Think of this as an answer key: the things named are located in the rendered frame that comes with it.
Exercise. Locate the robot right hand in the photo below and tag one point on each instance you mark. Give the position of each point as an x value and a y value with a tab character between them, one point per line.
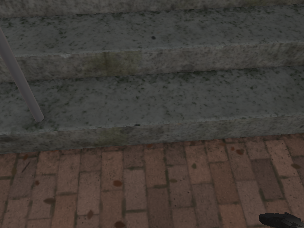
277	220

